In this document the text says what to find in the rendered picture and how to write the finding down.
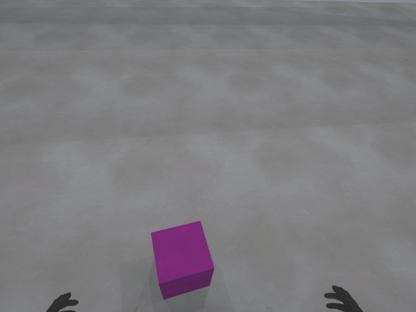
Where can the carton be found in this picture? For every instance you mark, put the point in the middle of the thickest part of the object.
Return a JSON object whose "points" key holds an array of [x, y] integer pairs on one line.
{"points": [[182, 259]]}

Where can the right robot hand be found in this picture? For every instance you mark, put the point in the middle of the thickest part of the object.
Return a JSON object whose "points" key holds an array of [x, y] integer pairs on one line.
{"points": [[349, 304]]}

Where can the left robot hand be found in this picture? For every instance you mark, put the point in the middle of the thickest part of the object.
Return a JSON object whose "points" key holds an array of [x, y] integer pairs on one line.
{"points": [[61, 302]]}

